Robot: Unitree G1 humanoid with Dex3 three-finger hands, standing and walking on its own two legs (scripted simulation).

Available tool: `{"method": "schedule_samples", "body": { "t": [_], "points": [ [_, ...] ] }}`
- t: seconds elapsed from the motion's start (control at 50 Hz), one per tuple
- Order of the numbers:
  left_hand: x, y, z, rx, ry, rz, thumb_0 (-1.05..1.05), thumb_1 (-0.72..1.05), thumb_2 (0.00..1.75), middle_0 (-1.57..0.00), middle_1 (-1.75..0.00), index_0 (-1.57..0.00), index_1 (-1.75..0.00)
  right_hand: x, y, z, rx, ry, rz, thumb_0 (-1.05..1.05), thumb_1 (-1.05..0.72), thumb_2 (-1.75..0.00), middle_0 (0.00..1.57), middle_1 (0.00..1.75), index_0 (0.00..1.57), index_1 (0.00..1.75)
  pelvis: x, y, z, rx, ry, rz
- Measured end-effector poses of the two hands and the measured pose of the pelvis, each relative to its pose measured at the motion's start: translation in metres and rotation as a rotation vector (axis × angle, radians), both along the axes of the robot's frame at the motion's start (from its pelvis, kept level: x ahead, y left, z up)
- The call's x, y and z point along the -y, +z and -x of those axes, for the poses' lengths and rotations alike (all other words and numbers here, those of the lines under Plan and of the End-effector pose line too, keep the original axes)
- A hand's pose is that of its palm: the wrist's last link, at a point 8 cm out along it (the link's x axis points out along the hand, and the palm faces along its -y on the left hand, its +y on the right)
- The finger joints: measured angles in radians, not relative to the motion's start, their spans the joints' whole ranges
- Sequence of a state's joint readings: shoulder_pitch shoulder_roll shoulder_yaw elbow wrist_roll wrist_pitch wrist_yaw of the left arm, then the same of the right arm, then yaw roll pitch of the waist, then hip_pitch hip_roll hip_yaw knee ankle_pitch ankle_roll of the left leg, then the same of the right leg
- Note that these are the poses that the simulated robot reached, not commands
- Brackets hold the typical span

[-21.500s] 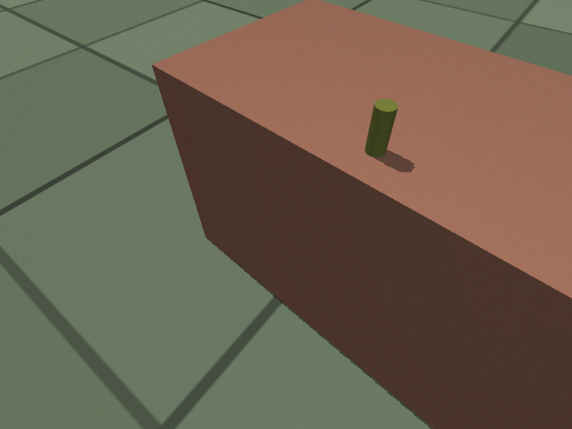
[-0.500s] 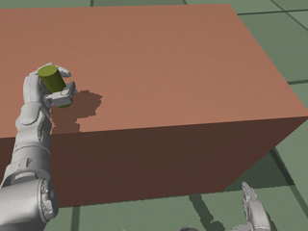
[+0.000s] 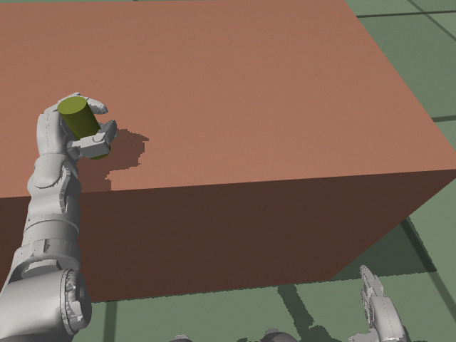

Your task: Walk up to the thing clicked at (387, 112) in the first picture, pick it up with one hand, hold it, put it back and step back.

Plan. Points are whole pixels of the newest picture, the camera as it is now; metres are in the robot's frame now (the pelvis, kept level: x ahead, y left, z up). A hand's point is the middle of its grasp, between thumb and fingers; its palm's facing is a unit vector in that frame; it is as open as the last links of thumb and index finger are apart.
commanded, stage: open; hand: left
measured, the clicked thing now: (86, 130) +0.45 +0.22 +0.12
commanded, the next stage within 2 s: withdraw in 0.40 s
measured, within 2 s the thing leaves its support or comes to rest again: neither
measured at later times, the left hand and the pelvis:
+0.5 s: hand (98, 131) +0.46 +0.21 +0.11, palm faces +0.16 -0.99 +0.01, open 11.2 cm; pelvis +0.00 +0.00 +0.00, yaw +0 degrees
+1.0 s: hand (5, 68) +0.46 +0.28 +0.24, palm faces +0.21 -0.98 -0.02, open 16.3 cm; pelvis +0.01 +0.00 +0.01, yaw +1 degrees
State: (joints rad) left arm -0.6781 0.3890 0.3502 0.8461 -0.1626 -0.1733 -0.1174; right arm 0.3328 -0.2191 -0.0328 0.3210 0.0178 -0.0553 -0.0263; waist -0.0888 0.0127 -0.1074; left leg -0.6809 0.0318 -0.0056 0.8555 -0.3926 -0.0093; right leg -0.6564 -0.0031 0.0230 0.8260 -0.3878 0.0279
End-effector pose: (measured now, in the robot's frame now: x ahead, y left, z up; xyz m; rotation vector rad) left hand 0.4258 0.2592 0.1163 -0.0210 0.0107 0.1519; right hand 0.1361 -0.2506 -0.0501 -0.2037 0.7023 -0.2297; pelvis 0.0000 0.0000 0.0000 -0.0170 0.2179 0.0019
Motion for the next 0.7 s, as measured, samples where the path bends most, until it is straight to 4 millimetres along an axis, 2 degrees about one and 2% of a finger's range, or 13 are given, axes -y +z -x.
{"method": "schedule_samples", "body": {
  "t": [0.12,0.2,0.56,0.64,0.7],
  "points": [
    [0.001,-0.002,0.0,-0.009,0.002,-0.006,0.01,0.07,0.88,-1.06,-1.08,-1.07,-1.05,0.001,-0.001,0.002,-0.004,-0.001,0.001,-0.01,0.5,-0.04,0.05,0.05,0.06,0.05,0.0,-0.001,0.001,0.0,-0.001,-0.001],
    [0.001,-0.002,0.0,-0.007,0.006,-0.007,0.0,0.02,0.76,-1.02,-0.98,-1.04,-0.96,0.002,0.0,0.003,-0.002,-0.003,0.004,-0.01,0.5,-0.04,0.05,0.05,0.06,0.05,0.001,-0.001,0.002,0.001,-0.001,-0.002],
    [0.0,-0.001,-0.001,-0.006,0.006,-0.006,0.0,-0.17,0.4,-0.57,-0.49,-0.58,-0.49,0.0,0.0,0.002,-0.004,-0.01,0.004,-0.01,0.5,-0.05,0.05,0.05,0.06,0.05,-0.001,-0.002,0.001,0.0,-0.001,0.0],
    [-0.005,0.006,-0.002,0.002,0.027,-0.012,-0.01,-0.21,0.34,-0.45,-0.4,-0.46,-0.4,0.004,0.009,0.0,0.024,-0.022,0.019,-0.01,0.51,-0.05,0.05,0.05,0.06,0.05,-0.002,0.0,0.0,0.009,-0.003,0.0],
    [-0.013,0.021,-0.002,0.03,0.044,-0.015,-0.01,-0.24,0.29,-0.37,-0.33,-0.37,-0.33,0.008,0.018,-0.001,0.052,-0.032,0.035,-0.01,0.51,-0.05,0.05,0.05,0.06,0.05,-0.002,0.002,-0.002,0.021,-0.004,0.001]
  ]
}}
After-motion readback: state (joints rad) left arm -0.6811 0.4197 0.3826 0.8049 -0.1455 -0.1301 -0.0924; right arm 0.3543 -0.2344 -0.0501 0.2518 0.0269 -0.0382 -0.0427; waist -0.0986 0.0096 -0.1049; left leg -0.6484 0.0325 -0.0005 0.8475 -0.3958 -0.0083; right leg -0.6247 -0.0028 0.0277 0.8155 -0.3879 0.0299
